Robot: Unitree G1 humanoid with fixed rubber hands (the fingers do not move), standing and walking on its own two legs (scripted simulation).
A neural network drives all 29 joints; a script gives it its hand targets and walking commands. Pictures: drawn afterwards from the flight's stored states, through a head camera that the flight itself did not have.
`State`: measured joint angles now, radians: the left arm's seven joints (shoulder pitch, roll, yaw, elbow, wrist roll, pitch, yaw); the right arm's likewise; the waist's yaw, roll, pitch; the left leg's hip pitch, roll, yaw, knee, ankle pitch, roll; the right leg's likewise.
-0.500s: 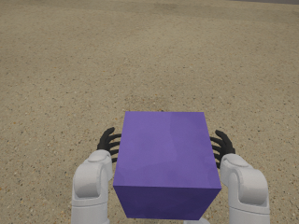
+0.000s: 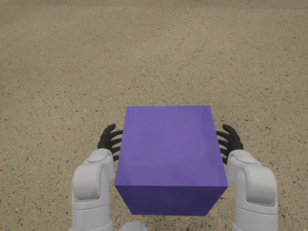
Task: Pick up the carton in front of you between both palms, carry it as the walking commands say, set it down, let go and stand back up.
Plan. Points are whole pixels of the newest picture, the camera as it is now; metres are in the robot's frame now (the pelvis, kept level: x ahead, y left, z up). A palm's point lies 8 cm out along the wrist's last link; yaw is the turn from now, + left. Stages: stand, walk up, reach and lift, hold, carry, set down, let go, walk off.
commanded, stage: carry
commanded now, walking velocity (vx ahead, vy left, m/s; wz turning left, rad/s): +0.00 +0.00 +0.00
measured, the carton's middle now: (168, 164) +0.28 +0.00 -0.02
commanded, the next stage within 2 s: none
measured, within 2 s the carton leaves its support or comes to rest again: neither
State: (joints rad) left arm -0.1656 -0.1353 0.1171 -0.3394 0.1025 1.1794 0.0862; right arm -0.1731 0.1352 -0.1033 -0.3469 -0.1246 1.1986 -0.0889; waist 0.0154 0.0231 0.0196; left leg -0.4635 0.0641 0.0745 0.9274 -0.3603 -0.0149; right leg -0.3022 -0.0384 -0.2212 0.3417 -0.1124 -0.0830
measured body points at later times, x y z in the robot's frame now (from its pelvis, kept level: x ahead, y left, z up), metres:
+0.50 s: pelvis +0.16 +0.03 -0.01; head +0.16 +0.03 +0.44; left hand +0.45 +0.16 +0.06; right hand +0.43 -0.14 +0.06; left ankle +0.18 +0.13 -0.75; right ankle +0.05 -0.07 -0.74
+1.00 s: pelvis +0.14 +0.02 -0.02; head +0.11 +0.03 +0.43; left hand +0.42 +0.16 +0.07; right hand +0.40 -0.15 +0.07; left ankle +0.18 +0.13 -0.75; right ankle +0.05 -0.07 -0.75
